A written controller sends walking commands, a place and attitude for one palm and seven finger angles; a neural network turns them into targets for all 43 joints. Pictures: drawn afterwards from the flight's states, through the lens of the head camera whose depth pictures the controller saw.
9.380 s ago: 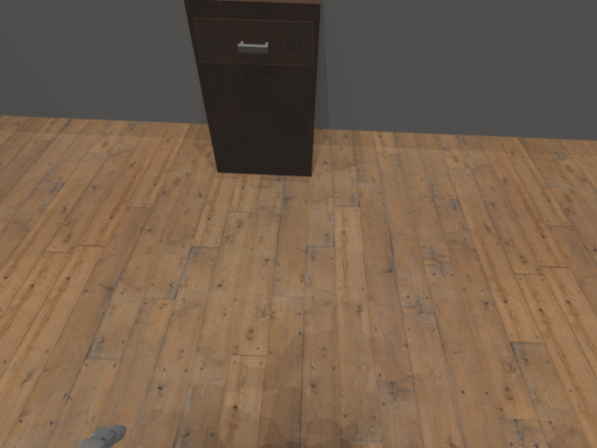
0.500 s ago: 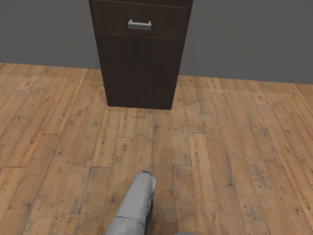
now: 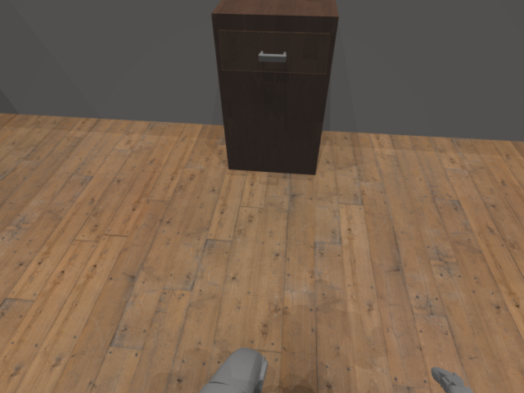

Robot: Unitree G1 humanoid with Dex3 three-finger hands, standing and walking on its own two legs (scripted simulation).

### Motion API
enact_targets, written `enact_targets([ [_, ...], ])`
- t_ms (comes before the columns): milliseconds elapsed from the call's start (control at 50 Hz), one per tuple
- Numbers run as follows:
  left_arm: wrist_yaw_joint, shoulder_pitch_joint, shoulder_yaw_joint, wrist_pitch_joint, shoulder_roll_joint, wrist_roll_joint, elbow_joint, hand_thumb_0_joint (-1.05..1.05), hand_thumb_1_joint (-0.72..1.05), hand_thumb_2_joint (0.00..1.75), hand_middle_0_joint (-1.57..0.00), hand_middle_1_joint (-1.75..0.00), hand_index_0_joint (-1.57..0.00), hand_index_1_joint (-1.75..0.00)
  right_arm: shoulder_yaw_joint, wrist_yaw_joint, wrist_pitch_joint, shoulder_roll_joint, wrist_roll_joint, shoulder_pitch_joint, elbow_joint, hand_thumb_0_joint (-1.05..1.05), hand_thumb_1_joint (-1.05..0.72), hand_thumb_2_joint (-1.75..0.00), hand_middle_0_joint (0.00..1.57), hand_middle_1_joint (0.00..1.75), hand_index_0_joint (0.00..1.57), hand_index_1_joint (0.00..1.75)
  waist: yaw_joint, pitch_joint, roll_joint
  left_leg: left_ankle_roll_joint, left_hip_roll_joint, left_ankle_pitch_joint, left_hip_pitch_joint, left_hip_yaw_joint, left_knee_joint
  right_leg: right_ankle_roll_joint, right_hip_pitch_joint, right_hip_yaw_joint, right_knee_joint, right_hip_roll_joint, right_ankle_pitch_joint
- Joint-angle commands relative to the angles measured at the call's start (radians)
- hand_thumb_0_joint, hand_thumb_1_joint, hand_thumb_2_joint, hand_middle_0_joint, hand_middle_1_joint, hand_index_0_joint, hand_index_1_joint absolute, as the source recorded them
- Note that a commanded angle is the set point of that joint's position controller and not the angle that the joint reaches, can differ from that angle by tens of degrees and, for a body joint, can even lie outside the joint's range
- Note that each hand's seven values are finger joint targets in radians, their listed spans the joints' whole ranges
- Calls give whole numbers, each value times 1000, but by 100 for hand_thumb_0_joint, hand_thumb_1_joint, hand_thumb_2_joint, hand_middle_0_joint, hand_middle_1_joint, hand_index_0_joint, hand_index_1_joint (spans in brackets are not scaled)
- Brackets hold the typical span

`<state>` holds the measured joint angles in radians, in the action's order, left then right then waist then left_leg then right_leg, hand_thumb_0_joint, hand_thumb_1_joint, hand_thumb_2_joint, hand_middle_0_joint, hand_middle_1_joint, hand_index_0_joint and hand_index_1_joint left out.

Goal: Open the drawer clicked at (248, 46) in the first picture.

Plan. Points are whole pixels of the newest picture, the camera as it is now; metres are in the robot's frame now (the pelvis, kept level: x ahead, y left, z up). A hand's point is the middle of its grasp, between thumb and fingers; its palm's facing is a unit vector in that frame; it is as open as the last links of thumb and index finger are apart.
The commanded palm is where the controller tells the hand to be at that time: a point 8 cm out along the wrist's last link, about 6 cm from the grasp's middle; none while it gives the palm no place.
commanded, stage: relax the arm and regain balance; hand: left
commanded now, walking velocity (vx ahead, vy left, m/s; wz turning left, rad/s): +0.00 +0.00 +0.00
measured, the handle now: (272, 55) +1.36 +0.06 -0.05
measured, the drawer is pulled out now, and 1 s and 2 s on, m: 0.00 0.00 0.00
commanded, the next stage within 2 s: come to a stop and stand still in 1.18 s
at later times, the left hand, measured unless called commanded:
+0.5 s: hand out of the picture -0.21 +0.23 -0.11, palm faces +0.03 -0.95 -0.31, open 16.4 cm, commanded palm none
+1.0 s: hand out of the picture -0.28 +0.25 -0.12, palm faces +0.00 -0.98 -0.20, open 16.5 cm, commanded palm none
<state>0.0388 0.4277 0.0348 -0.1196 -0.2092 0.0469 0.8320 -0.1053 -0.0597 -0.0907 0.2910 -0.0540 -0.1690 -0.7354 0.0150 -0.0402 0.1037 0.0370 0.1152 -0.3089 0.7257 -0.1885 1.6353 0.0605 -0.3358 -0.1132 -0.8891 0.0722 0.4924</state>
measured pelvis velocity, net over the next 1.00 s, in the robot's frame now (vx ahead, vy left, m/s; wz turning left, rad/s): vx -0.26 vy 0.07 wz -0.01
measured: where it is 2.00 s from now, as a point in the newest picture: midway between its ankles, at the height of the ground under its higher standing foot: outside the picture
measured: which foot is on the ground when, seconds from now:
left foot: up 0.00-0.14, down 0.16-1.00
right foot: down 0.00-0.20, up 0.22-0.38, down 0.40-1.00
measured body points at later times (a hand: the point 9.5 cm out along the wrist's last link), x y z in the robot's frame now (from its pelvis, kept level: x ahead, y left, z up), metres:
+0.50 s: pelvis -0.19 +0.03 +0.05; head -0.14 -0.01 +0.49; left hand -0.21 +0.28 -0.08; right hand -0.19 -0.17 -0.13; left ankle -0.18 +0.16 -0.68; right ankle -0.17 -0.06 -0.69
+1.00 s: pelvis -0.26 +0.07 +0.05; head -0.23 +0.07 +0.50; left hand -0.28 +0.30 -0.11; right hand -0.29 -0.13 -0.11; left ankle -0.20 +0.18 -0.68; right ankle -0.17 -0.06 -0.68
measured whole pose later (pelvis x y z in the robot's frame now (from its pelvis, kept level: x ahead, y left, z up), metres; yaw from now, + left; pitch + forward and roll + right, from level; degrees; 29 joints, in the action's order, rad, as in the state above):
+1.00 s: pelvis -0.26 +0.07 +0.05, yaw -1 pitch -3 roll +0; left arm 0.02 0.31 0.03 -0.03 -0.16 0.03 1.11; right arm -0.01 -0.03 -0.02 0.10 -0.03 -0.34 -1.06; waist 0.00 -0.12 0.00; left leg -0.02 0.04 -0.19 0.25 -0.04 0.49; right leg 0.00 -0.31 0.06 -0.50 0.02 0.24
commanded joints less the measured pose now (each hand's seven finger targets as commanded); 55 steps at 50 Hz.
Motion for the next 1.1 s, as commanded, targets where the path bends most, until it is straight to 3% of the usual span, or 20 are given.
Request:
enact_targets([
  [0,35,-308,27,106,-146,10,-158,0,-50,30,-15,-30,-15,-30,-2,27,28,104,5,15,78,0,-90,-90,20,30,20,30,-63,-213,-77,8,-105,10,-56,-26,-104,166,-299,744,617,-412,308],
  [40,25,-224,41,94,-169,6,-106,0,-50,30,-15,-30,-15,-30,16,37,26,35,7,-38,32,0,-90,-90,20,30,20,30,-36,-127,49,-3,-92,-75,-179,70,-351,137,-224,622,561,-364,271],
  [100,18,-166,32,80,-165,-5,-42,0,-50,30,-15,-30,-15,-30,42,49,37,-27,31,-125,-27,0,-90,-90,20,30,20,30,4,-63,-185,-58,-93,-192,-387,150,-922,64,-86,409,460,-264,156],
  [120,15,-165,34,75,-155,-12,-26,0,-50,30,-15,-30,-15,-30,41,53,42,-44,32,-205,-64,0,-90,-90,20,30,20,30,-22,-38,-257,-74,-89,-133,-508,189,-1134,15,-115,319,408,-221,207],
  [160,11,-126,22,79,-76,-28,3,0,-50,30,-15,-30,-15,-30,48,50,59,-49,19,-303,-126,0,-90,-90,20,30,20,30,-41,-37,-93,-97,-119,46,-581,226,-1418,-60,-69,142,102,-84,134],
  [180,8,-94,21,85,-53,-46,15,0,-50,30,-15,-30,-15,-30,46,30,64,-36,13,-271,-129,0,-90,-90,20,30,20,30,-22,-46,72,-132,-196,208,-560,99,-1431,-97,-94,62,-147,4,49],
  [200,6,-53,30,85,-69,-62,32,0,-50,30,-15,-30,-15,-30,41,-1,74,-18,-2,-154,-88,0,-90,-90,20,30,20,30,35,-37,154,-163,-255,521,-600,37,-1275,-109,-173,94,-236,-17,20],
  [220,8,-102,44,62,-123,-53,37,0,-50,30,-15,-30,-15,-30,48,-4,80,4,19,-54,-61,0,-90,-90,20,30,20,30,49,-25,272,-233,-363,210,-428,-219,-1334,-106,-133,199,-308,-63,-35],
  [240,6,-119,50,56,-121,-45,38,0,-50,30,-15,-30,-15,-30,61,3,81,-5,17,33,-43,0,-90,-90,20,30,20,30,78,-123,146,-263,-380,17,-308,-232,-1382,-93,-132,270,-351,-84,-133],
  [280,-9,-50,42,62,-74,-30,60,0,-50,30,-15,-30,-15,-30,49,15,74,41,14,81,-36,0,-90,-90,20,30,20,30,108,-164,-70,-222,-313,-84,-188,-119,-1390,-72,8,231,-267,-79,-141],
  [360,-8,31,14,111,-39,-42,111,0,-50,30,-15,-30,-15,-30,58,7,78,-5,29,-129,-156,0,-90,-90,20,30,20,30,53,-79,-144,-146,-200,86,-463,3,-1146,-61,168,176,530,-96,-260],
  [400,9,-17,5,134,-103,-37,112,0,-50,30,-15,-30,-15,-30,64,18,73,-80,58,-241,-194,0,-90,-90,20,30,20,30,-24,-25,-283,-80,-75,-107,-367,118,-1004,30,231,508,590,-313,-414],
  [420,9,-50,0,134,-116,-35,109,0,-50,30,-15,-30,-15,-30,63,27,67,-79,51,-251,-211,0,-90,-90,20,30,20,30,-32,14,-243,-68,-94,-139,-454,131,-989,84,152,515,610,-353,-237],
  [440,7,-75,9,132,-75,-32,98,0,-50,30,-15,-30,-15,-30,59,31,55,-74,44,-229,-215,0,-90,-90,20,30,20,30,-38,22,-261,-58,-90,-104,-468,120,-971,70,155,478,617,-273,-290],
  [460,12,-90,16,143,-83,-31,115,0,-50,30,-15,-30,-15,-30,62,29,58,-75,44,-202,-220,0,-90,-90,20,30,20,30,-21,-5,-402,-65,-107,-77,-405,116,-961,78,176,509,621,-275,-329],
  [580,0,-154,23,119,-77,-32,139,0,-50,30,-15,-30,-15,-30,78,31,72,-106,38,-250,-301,0,-90,-90,20,30,20,30,-55,-94,-133,-73,-127,8,-662,122,-1214,21,-141,345,599,-189,45],
  [680,-14,-114,13,110,-72,-36,189,0,-50,30,-15,-30,-15,-30,85,23,91,-66,31,-191,-290,0,-90,-90,20,30,20,30,-8,-121,30,-95,-177,-191,-392,7,-1362,-31,71,257,512,-107,-97],
  [880,-14,-108,15,109,-40,-32,217,0,-50,30,-15,-30,-15,-30,77,22,79,-70,29,-256,-297,0,-90,-90,20,30,20,30,-26,-91,-83,-94,-166,-202,-411,3,-1309,-28,10,260,530,-107,-15],
  [1000,-13,-5,13,98,5,-24,252,0,-50,30,-15,-30,-15,-30,65,18,80,-23,39,-140,-269,0,-90,-90,20,30,20,30,37,-70,57,-142,-258,-344,-229,-94,-1485,-62,195,137,246,-46,-205],
  [1080,-6,33,9,104,3,-21,260,0,-50,30,-15,-30,-15,-30,63,20,76,-33,39,-117,-260,0,-90,-90,20,30,20,30,47,-129,-49,-140,-219,-300,-189,-47,-1408,-58,212,188,359,-79,-196],
])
